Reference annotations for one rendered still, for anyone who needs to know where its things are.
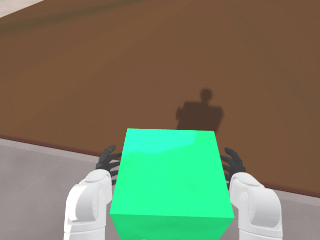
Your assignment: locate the carton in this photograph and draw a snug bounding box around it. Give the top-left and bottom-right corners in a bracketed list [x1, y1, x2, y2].
[109, 128, 235, 240]

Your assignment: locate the left robot forearm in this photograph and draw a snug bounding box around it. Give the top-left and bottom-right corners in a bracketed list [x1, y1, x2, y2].
[63, 169, 113, 240]

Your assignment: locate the left robot hand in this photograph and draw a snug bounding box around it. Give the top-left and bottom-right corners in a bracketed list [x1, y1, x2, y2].
[95, 145, 122, 186]

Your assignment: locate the right robot forearm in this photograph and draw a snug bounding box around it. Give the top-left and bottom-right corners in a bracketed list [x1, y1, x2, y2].
[229, 172, 283, 240]

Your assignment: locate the right robot hand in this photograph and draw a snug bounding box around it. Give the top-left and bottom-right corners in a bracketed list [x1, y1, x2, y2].
[220, 147, 246, 190]

